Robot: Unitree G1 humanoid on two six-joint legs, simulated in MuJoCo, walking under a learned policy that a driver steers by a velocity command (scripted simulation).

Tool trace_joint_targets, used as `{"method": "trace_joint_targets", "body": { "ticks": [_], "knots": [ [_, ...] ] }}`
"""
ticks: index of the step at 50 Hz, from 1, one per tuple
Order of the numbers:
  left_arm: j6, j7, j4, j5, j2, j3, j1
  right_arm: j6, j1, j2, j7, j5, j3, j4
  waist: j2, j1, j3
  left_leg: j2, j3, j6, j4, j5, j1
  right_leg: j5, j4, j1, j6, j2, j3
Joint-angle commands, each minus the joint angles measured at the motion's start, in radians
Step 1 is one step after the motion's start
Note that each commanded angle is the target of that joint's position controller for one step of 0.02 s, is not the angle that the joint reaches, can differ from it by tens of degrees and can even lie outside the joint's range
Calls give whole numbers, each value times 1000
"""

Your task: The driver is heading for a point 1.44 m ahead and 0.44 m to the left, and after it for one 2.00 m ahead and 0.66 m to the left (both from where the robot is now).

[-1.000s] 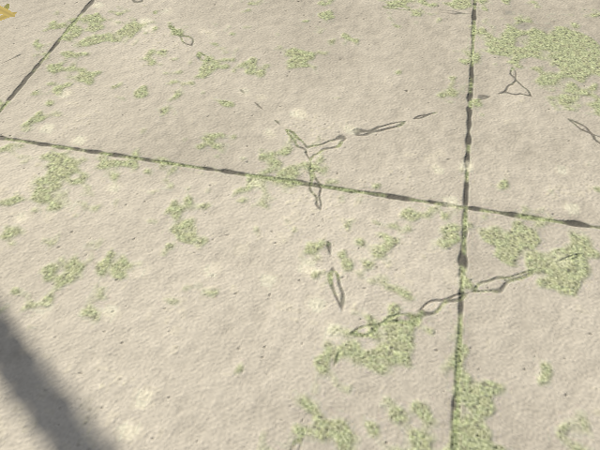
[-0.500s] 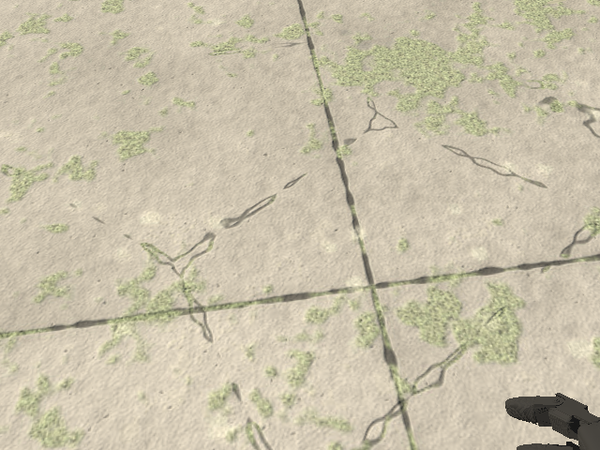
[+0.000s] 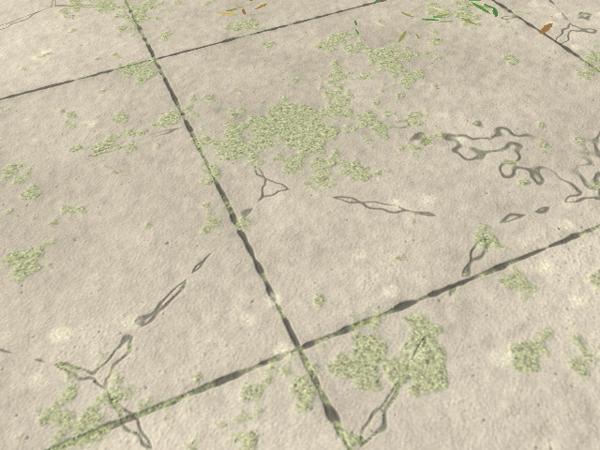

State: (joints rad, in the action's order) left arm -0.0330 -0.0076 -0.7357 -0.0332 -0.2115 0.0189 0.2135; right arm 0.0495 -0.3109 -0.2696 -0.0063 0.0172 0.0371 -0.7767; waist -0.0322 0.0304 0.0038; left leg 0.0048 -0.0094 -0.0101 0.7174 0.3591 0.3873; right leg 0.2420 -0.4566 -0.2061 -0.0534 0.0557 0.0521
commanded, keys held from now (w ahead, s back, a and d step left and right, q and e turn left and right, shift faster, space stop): shift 1.00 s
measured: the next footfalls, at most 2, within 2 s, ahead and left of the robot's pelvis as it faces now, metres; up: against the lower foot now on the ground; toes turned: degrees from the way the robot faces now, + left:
left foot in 0.10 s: +0.03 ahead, +0.13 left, +0.00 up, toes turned -1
left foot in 1.88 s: +0.25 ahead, +0.08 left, +0.00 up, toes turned +3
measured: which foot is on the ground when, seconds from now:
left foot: up 0.00-0.08, down 0.10-1.00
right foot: down 0.00-1.00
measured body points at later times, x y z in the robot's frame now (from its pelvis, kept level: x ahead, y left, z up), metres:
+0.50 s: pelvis -0.02 +0.02 +0.00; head -0.01 +0.02 +0.45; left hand +0.03 +0.28 -0.14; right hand +0.05 -0.23 -0.14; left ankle -0.01 +0.13 -0.74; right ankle +0.00 -0.09 -0.74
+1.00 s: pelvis -0.01 +0.02 +0.00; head -0.01 +0.02 +0.45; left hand -0.01 +0.25 -0.16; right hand -0.01 -0.21 -0.16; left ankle -0.01 +0.13 -0.74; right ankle +0.00 -0.09 -0.74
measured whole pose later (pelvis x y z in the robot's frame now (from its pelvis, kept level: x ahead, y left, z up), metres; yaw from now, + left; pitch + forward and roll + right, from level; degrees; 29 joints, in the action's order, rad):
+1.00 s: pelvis -0.01 +0.02 +0.00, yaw +0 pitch -1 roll +0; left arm 0.00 -0.04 -1.13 -0.01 -0.17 0.00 0.27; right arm 0.01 -0.28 -0.17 -0.04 0.01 0.00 -1.12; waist 0.00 0.00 -0.02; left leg 0.03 -0.02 0.02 0.40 0.21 0.17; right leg 0.19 -0.40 -0.18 -0.02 0.04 0.05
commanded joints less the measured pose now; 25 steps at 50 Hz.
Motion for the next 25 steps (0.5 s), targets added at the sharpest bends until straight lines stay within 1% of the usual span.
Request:
{"method": "trace_joint_targets", "body": {
  "ticks": [1,2,3,4,5,6,7,8,9,10,11,12,15,25],
  "knots": [
    [34,-13,48,14,-128,-35,-49,-13,-8,-51,-6,-7,12,33,156,-9,22,-3,-1,-6,-48,43,-73,-478,103,25,-125,-214,153],
    [33,-16,34,15,-133,-37,-30,-13,4,-43,-11,-12,7,32,162,-20,29,1,3,-6,-116,44,-87,-493,80,55,-127,-218,163],
    [31,-20,24,17,-137,-40,-25,-14,1,-37,-17,-16,4,25,160,-17,35,6,10,-5,-210,-4,-124,-490,56,67,-120,-212,167],
    [29,-24,18,23,-142,-43,-31,-19,-17,-34,-22,-15,1,12,149,-4,43,1,8,-1,-327,-136,-199,-448,38,50,-96,-200,168],
    [33,-26,14,25,-128,-40,-14,-27,-16,-57,-28,-6,4,7,125,-11,55,-40,-43,4,-382,-247,-282,-364,37,7,-59,-187,180],
    [40,-23,12,23,-107,-34,11,-37,-21,-97,-33,5,7,6,69,-30,70,-122,-119,16,-373,-386,-353,-283,19,-41,-28,-157,162],
    [40,-15,0,30,-94,-37,53,-36,33,-139,-27,-11,20,-12,-54,-85,28,-120,-118,51,-313,-439,-274,-169,80,-28,-12,-86,104],
    [35,-18,-30,23,-120,-40,25,-40,45,-81,-15,-14,9,-9,-20,-40,22,-113,-118,54,-330,-355,-220,-131,84,24,-4,-80,92],
    [31,-19,-39,23,-132,-48,7,-42,31,-65,-10,-10,4,-18,-3,-22,-9,-95,-106,44,-351,-280,-194,-127,73,19,-9,-89,97],
    [29,-18,-45,24,-132,-50,-3,-40,35,-68,-13,-5,4,-28,-7,-22,-17,-85,-102,41,-361,-245,-187,-142,69,21,-10,-95,100],
    [27,-16,-53,22,-130,-52,-6,-41,29,-64,-18,-5,2,-41,-17,-21,-29,-80,-100,39,-369,-233,-186,-150,69,12,-12,-100,103],
    [27,-16,-60,21,-124,-52,-3,-41,30,-67,-21,-7,4,-52,-21,-24,-27,-80,-100,39,-370,-227,-195,-142,76,6,-10,-101,105],
    [30,-20,-103,22,-117,-52,11,-43,45,-62,-21,-7,4,-73,9,-23,-23,-87,-108,48,-376,-218,-208,-127,93,2,-2,-98,103],
    [30,-26,-231,23,-110,-52,48,-44,55,-51,-24,-6,1,-178,26,-26,-45,-88,-118,59,-411,-148,-198,-83,131,6,7,-103,103]
  ]
}}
